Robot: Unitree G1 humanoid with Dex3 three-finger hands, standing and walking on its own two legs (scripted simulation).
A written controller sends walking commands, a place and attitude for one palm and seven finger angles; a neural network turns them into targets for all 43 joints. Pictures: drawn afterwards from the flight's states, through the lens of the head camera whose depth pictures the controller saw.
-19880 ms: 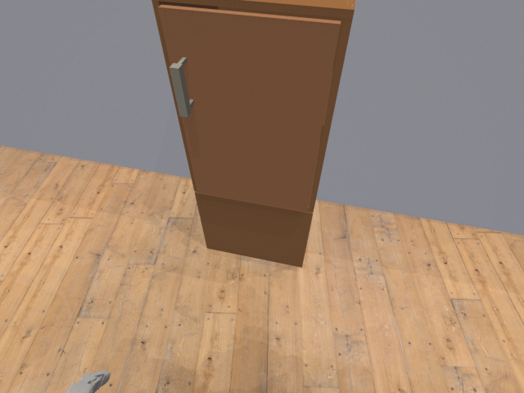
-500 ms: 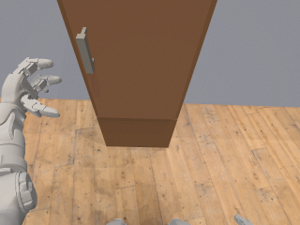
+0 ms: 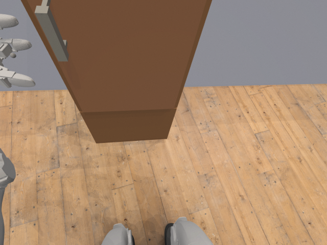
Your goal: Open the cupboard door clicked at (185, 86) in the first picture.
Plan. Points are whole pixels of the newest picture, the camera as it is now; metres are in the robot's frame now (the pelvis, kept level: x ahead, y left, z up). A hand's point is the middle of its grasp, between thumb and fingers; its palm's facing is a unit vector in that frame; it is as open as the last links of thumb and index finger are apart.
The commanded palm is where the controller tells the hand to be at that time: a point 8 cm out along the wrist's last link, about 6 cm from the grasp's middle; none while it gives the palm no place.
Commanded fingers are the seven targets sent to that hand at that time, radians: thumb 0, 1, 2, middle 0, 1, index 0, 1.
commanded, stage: move the hooked fingers beside the handle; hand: left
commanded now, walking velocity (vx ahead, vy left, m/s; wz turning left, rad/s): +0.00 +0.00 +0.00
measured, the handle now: (55, 30) +0.60 +0.21 +0.11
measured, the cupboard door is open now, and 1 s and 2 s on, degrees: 0 0 0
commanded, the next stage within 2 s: slide the fingers in behind the handle in 1.22 s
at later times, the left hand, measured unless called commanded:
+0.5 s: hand (18, 40) +0.56 +0.28 +0.11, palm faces +0.01 -1.00 +0.01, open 14.0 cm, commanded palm +0.54 +0.32 +0.11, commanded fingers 0.00 -0.50 0.30 -0.30 -1.20 -0.30 -1.20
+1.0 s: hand (11, 47) +0.53 +0.29 +0.12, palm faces +0.02 -1.00 +0.00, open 14.0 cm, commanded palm +0.53 +0.33 +0.11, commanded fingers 0.00 -0.50 0.30 -0.30 -1.20 -0.30 -1.20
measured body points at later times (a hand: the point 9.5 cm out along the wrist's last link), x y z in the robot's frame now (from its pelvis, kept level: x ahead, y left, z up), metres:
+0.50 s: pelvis +0.03 +0.01 +0.00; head +0.18 +0.04 +0.42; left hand +0.55 +0.34 +0.11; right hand -0.03 -0.25 -0.09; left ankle +0.01 +0.09 -0.69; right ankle +0.03 -0.13 -0.69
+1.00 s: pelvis +0.01 +0.00 -0.01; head +0.16 +0.04 +0.42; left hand +0.53 +0.34 +0.12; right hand +0.01 -0.27 -0.10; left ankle +0.01 +0.09 -0.69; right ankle +0.03 -0.13 -0.69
